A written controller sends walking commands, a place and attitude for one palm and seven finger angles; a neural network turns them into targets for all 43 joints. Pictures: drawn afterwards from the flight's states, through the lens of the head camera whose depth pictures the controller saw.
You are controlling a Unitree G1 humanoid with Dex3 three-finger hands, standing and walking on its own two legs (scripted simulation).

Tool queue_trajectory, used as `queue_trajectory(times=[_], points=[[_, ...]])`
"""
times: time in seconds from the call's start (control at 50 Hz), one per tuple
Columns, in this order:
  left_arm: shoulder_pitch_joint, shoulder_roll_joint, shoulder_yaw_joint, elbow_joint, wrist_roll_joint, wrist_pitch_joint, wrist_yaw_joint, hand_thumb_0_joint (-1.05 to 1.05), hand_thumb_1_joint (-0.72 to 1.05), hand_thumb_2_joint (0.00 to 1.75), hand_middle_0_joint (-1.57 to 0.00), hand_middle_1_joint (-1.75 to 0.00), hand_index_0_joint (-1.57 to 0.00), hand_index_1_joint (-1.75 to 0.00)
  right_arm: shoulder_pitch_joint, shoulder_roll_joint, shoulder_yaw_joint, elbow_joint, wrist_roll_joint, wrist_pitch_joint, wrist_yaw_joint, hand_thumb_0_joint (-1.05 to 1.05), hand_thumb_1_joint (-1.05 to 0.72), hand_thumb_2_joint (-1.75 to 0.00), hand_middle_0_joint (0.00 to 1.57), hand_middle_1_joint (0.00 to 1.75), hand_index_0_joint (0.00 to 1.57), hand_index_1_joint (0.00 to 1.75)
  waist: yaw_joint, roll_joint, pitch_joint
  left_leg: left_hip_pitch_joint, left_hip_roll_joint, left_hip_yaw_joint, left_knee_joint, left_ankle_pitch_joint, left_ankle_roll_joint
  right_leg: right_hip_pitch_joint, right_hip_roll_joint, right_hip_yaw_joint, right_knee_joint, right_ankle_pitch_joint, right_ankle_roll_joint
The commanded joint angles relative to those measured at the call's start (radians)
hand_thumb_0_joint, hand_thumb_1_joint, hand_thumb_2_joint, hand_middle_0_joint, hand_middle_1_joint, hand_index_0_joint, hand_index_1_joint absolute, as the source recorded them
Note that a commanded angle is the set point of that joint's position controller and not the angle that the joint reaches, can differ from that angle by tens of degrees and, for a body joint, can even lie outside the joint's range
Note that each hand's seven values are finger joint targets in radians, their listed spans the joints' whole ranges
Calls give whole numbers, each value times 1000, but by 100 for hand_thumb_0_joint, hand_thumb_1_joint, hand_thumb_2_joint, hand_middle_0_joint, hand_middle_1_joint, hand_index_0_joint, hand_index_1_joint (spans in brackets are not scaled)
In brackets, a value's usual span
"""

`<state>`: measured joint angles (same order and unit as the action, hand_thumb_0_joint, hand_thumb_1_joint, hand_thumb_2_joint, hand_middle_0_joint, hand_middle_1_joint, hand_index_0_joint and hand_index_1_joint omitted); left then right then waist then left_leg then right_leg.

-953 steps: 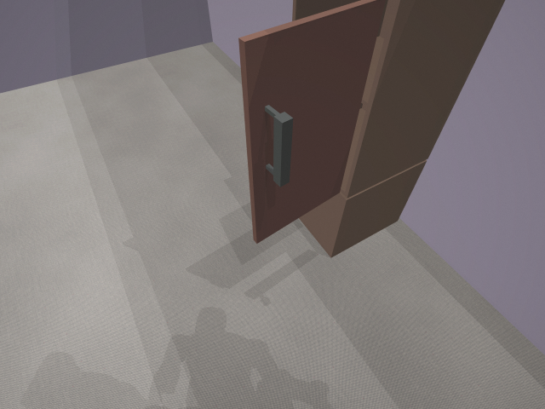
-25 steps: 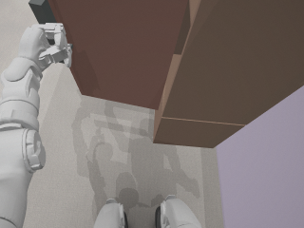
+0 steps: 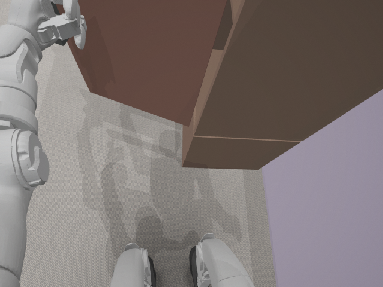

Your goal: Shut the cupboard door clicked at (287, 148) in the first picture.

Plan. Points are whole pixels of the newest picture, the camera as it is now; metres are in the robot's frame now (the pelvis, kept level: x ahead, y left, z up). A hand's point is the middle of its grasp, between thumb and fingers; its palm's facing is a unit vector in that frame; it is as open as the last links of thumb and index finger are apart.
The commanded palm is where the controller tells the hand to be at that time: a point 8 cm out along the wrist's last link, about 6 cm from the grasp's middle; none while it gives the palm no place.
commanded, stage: push the door shut along its arc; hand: left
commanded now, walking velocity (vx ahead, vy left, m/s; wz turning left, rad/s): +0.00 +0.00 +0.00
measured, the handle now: out of the picture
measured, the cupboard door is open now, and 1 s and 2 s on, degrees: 72 66 66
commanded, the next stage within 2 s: pull the fist back off the door in 0.38 s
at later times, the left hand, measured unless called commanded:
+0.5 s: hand (103, 7) +0.61 +0.09 +0.12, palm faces -0.39 -0.92 -0.02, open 3.0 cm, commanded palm +0.63 +0.11 +0.12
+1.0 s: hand (113, 15) +0.58 +0.07 +0.13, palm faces -0.01 -1.00 -0.03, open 3.1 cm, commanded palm +0.54 +0.12 +0.12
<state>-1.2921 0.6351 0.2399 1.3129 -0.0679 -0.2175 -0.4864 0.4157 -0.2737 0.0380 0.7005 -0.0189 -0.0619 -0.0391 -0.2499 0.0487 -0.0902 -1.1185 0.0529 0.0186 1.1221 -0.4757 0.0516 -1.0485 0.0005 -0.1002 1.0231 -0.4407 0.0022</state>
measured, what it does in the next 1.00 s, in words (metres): stands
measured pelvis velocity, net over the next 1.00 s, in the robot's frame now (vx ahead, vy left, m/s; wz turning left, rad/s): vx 0.02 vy -0.03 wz -0.01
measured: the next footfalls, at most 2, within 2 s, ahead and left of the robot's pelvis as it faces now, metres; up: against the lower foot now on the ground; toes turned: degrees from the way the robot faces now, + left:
none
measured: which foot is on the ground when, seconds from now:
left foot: down 0.00-1.00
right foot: down 0.00-1.00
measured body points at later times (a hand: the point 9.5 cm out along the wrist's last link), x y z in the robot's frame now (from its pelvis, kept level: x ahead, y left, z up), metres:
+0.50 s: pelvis +0.01 -0.01 -0.01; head +0.20 +0.00 +0.40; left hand +0.62 +0.14 +0.12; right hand -0.06 -0.27 -0.10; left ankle +0.02 +0.08 -0.65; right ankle +0.01 -0.13 -0.65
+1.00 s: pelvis +0.02 -0.03 +0.03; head +0.16 -0.03 +0.45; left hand +0.58 +0.13 +0.13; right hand -0.05 -0.27 -0.08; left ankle +0.02 +0.08 -0.65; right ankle +0.01 -0.13 -0.65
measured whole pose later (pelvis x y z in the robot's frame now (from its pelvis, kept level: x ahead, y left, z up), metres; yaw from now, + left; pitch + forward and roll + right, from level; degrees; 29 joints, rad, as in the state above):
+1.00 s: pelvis +0.02 -0.03 +0.03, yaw +0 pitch +24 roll -2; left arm -1.11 0.44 0.36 1.27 0.01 -0.33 -0.03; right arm 0.50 -0.25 0.01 0.65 -0.05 0.01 0.07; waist -0.25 0.07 -0.11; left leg -0.94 0.07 0.04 0.97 -0.45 0.01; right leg -0.91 0.03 -0.07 0.91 -0.42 -0.03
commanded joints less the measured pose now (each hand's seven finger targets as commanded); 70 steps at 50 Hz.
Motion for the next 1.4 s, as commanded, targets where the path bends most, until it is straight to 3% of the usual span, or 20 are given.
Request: queue_trajectory(times=[0.0,0.04,0.12,0.24,0.32,0.46,0.48,0.5,0.52,0.56,0.6,0.66,0.72,0.76,0.9,0.96,1.04,1.08,1.26,1.38], points=[[-582,148,46,-190,-14,-31,0,0,90,90,-130,-150,-130,-150,232,-222,-68,-13,-7,-1,-18,0,-90,-90,20,30,20,30,-77,197,-549,660,0,-156,-83,503,-29,-16,58,19,-97,260,-40],[-618,176,58,-210,2,-39,16,0,90,90,-130,-150,-130,-150,234,-217,-63,-18,-10,-1,-18,0,-90,-90,20,30,20,30,-76,228,-576,653,-2,-148,-71,522,-28,-13,58,24,-85,275,-40],[-584,249,102,-180,24,-44,24,0,90,90,-130,-150,-130,-150,244,-213,-55,-33,-14,7,-19,0,-90,-90,20,30,20,30,-73,194,-575,580,-10,-123,-56,527,-20,61,63,26,-75,320,-41],[-613,279,95,-168,44,-30,1,0,90,90,-130,-150,-130,-150,250,-212,-56,-41,-9,20,-22,0,-90,-90,20,30,20,30,-88,180,-593,540,-11,-105,-37,526,-13,87,66,35,-69,365,-33],[-679,217,48,-164,37,-13,-7,0,90,90,-130,-150,-130,-150,261,-208,-58,-22,-11,17,-23,0,-90,-90,20,30,20,30,-121,179,-591,530,-13,-98,-24,507,-5,72,71,29,-69,365,-34],[-737,138,-10,-127,25,17,-21,0,90,90,-130,-150,-130,-150,248,-211,-59,22,-14,4,-21,0,-90,-90,20,30,20,30,-145,220,-573,555,-11,-100,2,506,-4,-7,76,18,-67,337,-38],[-735,224,230,-153,-40,32,176,0,90,90,-130,-150,-130,-150,323,-183,-36,-23,-33,-5,-5,0,-90,-90,20,30,20,30,-91,261,-587,474,10,-116,-15,502,-13,61,58,43,-86,342,-32],[-692,171,183,-121,-9,43,272,0,90,90,-130,-150,-130,-150,319,-182,-34,-26,-38,-8,17,0,-90,-90,20,30,20,30,-95,256,-596,461,10,-121,-25,493,-22,69,54,40,-73,332,-28],[-683,142,205,-145,-2,32,358,0,90,90,-130,-150,-130,-150,341,-179,-43,-29,-53,-8,35,0,-90,-90,20,30,20,30,-101,200,-605,475,11,-133,-33,506,-21,80,55,31,-72,338,-20],[-662,67,168,-262,73,-22,509,0,90,90,-130,-150,-130,-150,350,-167,-55,-46,-82,-2,76,0,-90,-90,20,30,20,30,-83,262,-649,524,9,-130,-32,557,-29,66,50,32,-66,358,-17],[-632,42,100,-293,161,-71,553,0,90,90,-130,-150,-130,-150,359,-169,-72,-39,-90,15,107,0,-90,-90,20,30,20,30,-88,270,-685,583,5,-128,-41,594,-33,85,51,35,-72,386,-20],[-586,22,66,-273,157,-82,498,0,90,90,-130,-150,-130,-150,349,-178,-84,-44,-71,44,113,0,-90,-90,20,30,20,30,-79,243,-685,595,-10,-109,-83,558,-31,177,56,45,-114,419,-22],[-561,104,141,-269,105,-79,455,0,90,90,-130,-150,-130,-150,337,-182,-76,-57,-54,61,96,0,-90,-90,20,30,20,30,-55,211,-664,556,-21,-86,-126,495,-24,279,58,57,-148,434,-22],[-514,103,162,-279,86,-102,455,0,90,90,-130,-150,-130,-150,323,-171,-74,-66,-50,60,93,0,-90,-90,20,30,20,30,-39,170,-642,535,-24,-75,-144,485,-21,325,58,63,-162,452,-18],[-267,6,125,-222,74,-177,463,0,90,90,-130,-150,-130,-150,296,-162,-85,-75,-40,61,97,0,-90,-90,20,30,20,30,-13,40,-484,457,-36,-36,-204,406,-16,401,54,76,-207,454,-11],[-191,-32,120,-265,47,-193,446,0,90,90,-130,-150,-130,-150,279,-159,-93,-87,-33,68,94,0,-90,-90,20,30,20,30,20,45,-507,505,-42,-27,-224,444,-21,436,51,73,-210,495,-14],[-141,-100,87,-326,14,-223,435,0,90,90,-130,-150,-130,-150,250,-153,-103,-85,-24,72,90,0,-90,-90,20,30,20,30,37,44,-497,562,-43,-23,-235,469,-23,432,49,71,-217,519,-13],[-157,-113,74,-336,9,-234,440,0,90,90,-130,-150,-130,-150,231,-151,-103,-82,-21,74,86,0,-90,-90,20,30,20,30,27,7,-462,538,-45,-19,-243,413,-21,431,46,76,-227,481,-8],[-114,-185,13,-412,1,-291,444,0,90,90,-130,-150,-130,-150,151,-140,-109,-70,-7,63,74,0,-90,-90,20,30,20,30,58,70,-508,648,-41,-34,-241,456,-33,399,38,70,-201,467,-16],[-160,-192,5,-358,-6,-267,456,0,90,90,-130,-150,-130,-150,123,-143,-100,-71,-1,61,63,0,-90,-90,20,30,20,30,36,-18,-424,570,-47,-32,-259,355,-26,395,34,79,-222,408,-9]])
